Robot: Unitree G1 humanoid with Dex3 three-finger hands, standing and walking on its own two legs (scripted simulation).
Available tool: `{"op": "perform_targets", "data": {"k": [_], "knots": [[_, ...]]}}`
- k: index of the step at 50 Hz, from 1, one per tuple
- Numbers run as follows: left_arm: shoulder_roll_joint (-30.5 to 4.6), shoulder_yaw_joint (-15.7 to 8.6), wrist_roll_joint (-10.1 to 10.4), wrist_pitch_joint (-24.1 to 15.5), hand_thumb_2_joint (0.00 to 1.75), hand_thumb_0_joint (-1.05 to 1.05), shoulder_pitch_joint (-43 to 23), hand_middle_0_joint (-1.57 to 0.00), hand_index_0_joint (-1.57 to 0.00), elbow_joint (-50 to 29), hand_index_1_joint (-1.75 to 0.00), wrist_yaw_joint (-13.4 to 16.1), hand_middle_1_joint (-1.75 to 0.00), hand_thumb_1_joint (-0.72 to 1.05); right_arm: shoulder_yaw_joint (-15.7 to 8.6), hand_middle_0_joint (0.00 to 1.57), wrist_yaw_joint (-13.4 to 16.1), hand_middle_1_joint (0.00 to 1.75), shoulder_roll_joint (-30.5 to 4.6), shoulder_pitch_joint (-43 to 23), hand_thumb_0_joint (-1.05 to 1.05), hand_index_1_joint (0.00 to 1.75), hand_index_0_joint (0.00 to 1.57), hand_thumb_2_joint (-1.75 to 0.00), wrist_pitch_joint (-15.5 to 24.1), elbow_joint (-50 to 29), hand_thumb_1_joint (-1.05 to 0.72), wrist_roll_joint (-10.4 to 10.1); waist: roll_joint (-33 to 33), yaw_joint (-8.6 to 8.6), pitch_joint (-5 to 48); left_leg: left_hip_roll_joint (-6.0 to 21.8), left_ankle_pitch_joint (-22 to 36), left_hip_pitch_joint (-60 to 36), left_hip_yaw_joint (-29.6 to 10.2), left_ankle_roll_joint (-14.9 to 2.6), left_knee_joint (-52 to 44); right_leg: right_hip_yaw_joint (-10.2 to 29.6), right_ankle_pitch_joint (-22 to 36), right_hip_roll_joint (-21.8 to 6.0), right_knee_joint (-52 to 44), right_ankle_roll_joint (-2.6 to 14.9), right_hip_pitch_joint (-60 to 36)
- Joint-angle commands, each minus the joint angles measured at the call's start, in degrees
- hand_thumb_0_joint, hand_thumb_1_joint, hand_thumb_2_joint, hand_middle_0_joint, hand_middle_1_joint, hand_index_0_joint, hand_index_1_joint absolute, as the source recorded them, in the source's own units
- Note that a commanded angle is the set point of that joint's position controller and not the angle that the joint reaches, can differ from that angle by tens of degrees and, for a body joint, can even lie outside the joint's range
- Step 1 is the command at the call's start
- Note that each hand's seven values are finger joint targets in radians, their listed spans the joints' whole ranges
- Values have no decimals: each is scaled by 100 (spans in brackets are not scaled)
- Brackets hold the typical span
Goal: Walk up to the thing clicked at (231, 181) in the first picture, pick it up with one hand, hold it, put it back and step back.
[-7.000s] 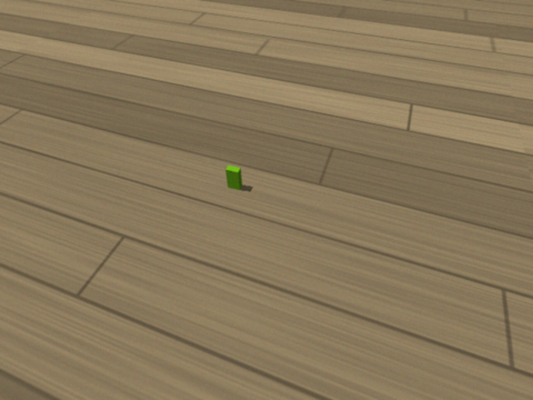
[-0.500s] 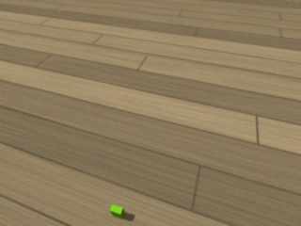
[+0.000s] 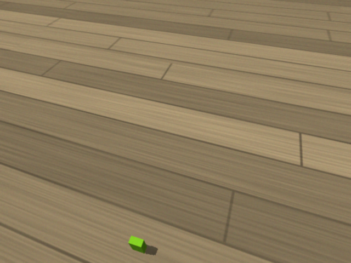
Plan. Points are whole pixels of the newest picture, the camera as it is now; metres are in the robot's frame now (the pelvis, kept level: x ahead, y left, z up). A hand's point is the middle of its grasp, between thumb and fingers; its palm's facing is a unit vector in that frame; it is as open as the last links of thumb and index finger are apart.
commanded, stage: stand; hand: left
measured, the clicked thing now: (138, 244) +0.35 +0.22 -0.72
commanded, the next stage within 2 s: go down in 0.26 s
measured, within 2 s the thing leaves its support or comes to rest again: neither
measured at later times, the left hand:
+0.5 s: hand out of the picture +0.12 +0.25 -0.16, palm faces +0.05 -0.94 -0.33, open 8.7 cm
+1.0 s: hand out of the picture +0.14 +0.28 -0.19, palm faces +0.06 -0.95 -0.31, open 16.6 cm
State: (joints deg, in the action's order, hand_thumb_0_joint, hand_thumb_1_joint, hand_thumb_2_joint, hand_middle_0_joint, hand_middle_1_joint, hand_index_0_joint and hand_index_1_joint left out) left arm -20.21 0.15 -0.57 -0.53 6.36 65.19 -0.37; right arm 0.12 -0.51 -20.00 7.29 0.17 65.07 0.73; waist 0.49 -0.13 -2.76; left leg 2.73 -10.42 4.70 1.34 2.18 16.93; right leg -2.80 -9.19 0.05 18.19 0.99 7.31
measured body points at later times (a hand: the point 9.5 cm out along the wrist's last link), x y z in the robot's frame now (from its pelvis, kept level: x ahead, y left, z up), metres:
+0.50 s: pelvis -0.01 +0.00 -0.01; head +0.04 +0.00 +0.44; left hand +0.12 +0.30 -0.13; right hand +0.09 -0.28 -0.14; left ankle -0.01 +0.14 -0.75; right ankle +0.01 -0.11 -0.75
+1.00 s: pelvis -0.01 +0.03 -0.07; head +0.07 +0.04 +0.38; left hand +0.14 +0.33 -0.17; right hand +0.14 -0.23 -0.16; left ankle -0.01 +0.14 -0.75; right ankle +0.01 -0.11 -0.75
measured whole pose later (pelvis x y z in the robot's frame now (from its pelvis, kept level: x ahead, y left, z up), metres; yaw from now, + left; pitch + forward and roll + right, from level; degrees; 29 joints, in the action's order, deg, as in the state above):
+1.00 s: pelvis -0.01 +0.03 -0.07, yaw +0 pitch +13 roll -1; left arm -17.8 -11.0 -2.6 7.9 11.0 33.2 -2.8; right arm -1.9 2.4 -14.1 12.7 5.8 35.5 -1.2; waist -0.5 1.1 4.6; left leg 1.9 -27.5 41.1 0.3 0.0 55.4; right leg -2.6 -24.1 -2.0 52.9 -0.9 41.9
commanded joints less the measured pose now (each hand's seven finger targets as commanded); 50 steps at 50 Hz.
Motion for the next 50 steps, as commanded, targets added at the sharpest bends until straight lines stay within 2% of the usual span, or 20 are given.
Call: {"op": "perform_targets", "data": {"k": [1,10,17,18,19,20,21,22,24,26,28,29,31,32,37,40,41,46,49,50], "knots": [[-1248,-239,27,-138,90,0,-262,-20,-20,-319,-30,81,-30,90,-208,20,89,30,-1204,-202,0,30,20,-90,135,-340,-90,-3,-37,16,387,544,527,130,-459,-260,-222,694,542,-784,-321,27,-214],[-1261,-240,5,-153,90,0,-244,-20,-20,-335,-30,88,-30,90,-202,20,102,30,-1201,-200,0,30,20,-90,134,-368,-90,-8,-38,33,508,576,757,0,-458,-282,-173,681,995,-818,-270,37,-293],[-1236,-248,22,-139,90,0,-258,-20,-20,-323,-30,86,-30,90,-191,20,102,30,-1211,-198,0,30,20,-90,136,-372,-90,-3,19,18,375,562,682,90,-457,-255,-231,661,804,-792,-294,30,-261],[-1253,-259,11,-134,82,0,-240,-20,-16,-323,-22,89,-22,82,-201,21,107,30,-1212,-217,0,30,20,-91,136,-376,-88,-4,-21,18,423,570,661,52,-460,-261,-228,680,846,-805,-281,38,-250],[-165,-219,271,-630,74,0,-2250,-12,-8,-2333,-14,159,-14,74,14,20,218,30,-195,-196,0,30,20,-91,428,-1987,-95,-392,201,717,-159,-349,-98,842,237,-305,227,232,198,-114,-12,-58,982],[-489,-365,255,-527,66,0,-2517,-4,-1,-1744,-6,198,-6,66,-13,20,262,30,-378,151,0,30,20,-91,424,-1617,-93,-410,-51,466,78,-358,-156,859,206,-337,289,171,-17,-128,-12,-84,648],[-1148,-800,111,-300,58,0,-1575,0,0,-837,-1,227,-3,58,-105,20,292,30,-572,264,0,30,20,-92,364,-1560,-95,-389,-253,354,20,-377,-278,1061,202,-347,382,104,-286,-90,39,-51,719],[-1107,-881,79,-227,50,0,-1150,0,0,-545,-4,143,-6,50,-171,20,275,30,-558,313,0,30,20,-91,313,-1716,-93,-379,-191,162,2,-356,-175,1235,212,-323,556,79,-294,-72,179,-30,803],[-1506,-1123,-124,-297,34,0,-1661,0,-2,-1014,-5,50,-6,34,-337,20,319,30,-538,442,0,30,20,-91,382,-1952,-91,-299,-308,129,966,-340,137,1259,142,-351,873,124,127,-130,564,-69,613],[-1379,-1261,-378,-181,19,0,-757,-2,-4,-601,-5,-76,-7,23,-429,20,277,30,-497,642,0,30,20,-90,413,-2135,-91,-207,-260,34,1449,-392,495,1579,94,-332,1276,129,608,-156,1066,-63,572],[-1282,-1473,-415,-107,16,0,-192,-3,-5,-840,-4,-116,-6,14,-497,20,258,30,-449,742,0,30,20,-90,414,-2385,-90,-188,65,-173,1905,-439,838,1621,91,-264,1509,141,877,-125,1342,-11,493],[-1302,-1502,-425,-59,15,0,-397,-3,-5,-1115,-4,-85,-6,11,-515,20,261,30,-430,700,0,30,20,-90,413,-2510,-90,-190,78,-164,2039,-448,839,1669,88,-255,1544,151,914,-122,1384,-21,468],[-1074,-1348,-418,139,12,0,-585,-4,-6,-1343,-5,-49,-7,0,-474,20,257,30,-384,566,0,30,20,-89,415,-2701,-87,-207,214,-91,1745,-435,601,1861,66,-228,1640,125,578,-93,1439,-3,836],[-1151,-1411,-419,215,12,0,-706,-5,-6,-1553,-5,-25,-7,-4,-479,20,266,30,-388,514,0,30,20,-89,424,-2808,-86,-209,260,-69,1630,-407,487,1937,47,-216,1720,120,402,-79,1487,9,1080],[-1001,-1387,-281,519,9,0,-354,-5,-7,-2365,-7,-104,-9,-30,-486,20,294,30,-361,495,0,30,20,-88,544,-3233,-83,-239,-46,65,1509,-323,-63,2387,-20,-250,2105,61,-242,-32,1804,-9,1680],[-743,-1254,-224,532,8,0,-361,-5,-6,-2683,-8,-162,-9,-41,-502,20,315,30,-322,546,0,30,20,-88,648,-3316,-81,-214,-112,180,1558,-277,-99,2643,-60,-251,2494,43,-265,-33,2229,-17,2113],[-811,-1332,-219,504,7,0,-413,-6,-7,-2976,-8,-174,-9,-45,-526,20,319,30,-326,593,0,30,20,-87,690,-3365,-80,-195,-24,191,1728,-250,-85,2676,-91,-244,2647,29,-250,-21,2416,-12,2248],[-1025,-1564,-202,568,7,0,160,-6,-7,-3966,-9,-169,-10,-50,-512,20,358,30,-296,551,0,30,20,-88,845,-3663,-80,-197,431,83,2019,-189,-121,2910,-216,-172,2972,-11,-383,-28,2912,17,2675],[-1014,-1609,-209,745,6,0,682,-6,-7,-4364,-8,-164,-9,-51,-516,20,392,30,-320,543,0,30,20,-88,882,-3791,-81,-206,508,90,2128,-144,-4,2915,-300,-145,3050,-15,-340,-19,3088,27,2760],[-894,-1512,-195,820,6,0,813,-6,-7,-4391,-8,-169,-8,-49,-506,20,400,30,-317,538,0,30,20,-88,897,-3803,-82,-210,447,112,2032,-140,56,2973,-332,-140,3086,-36,-323,-9,3141,16,2823]]}}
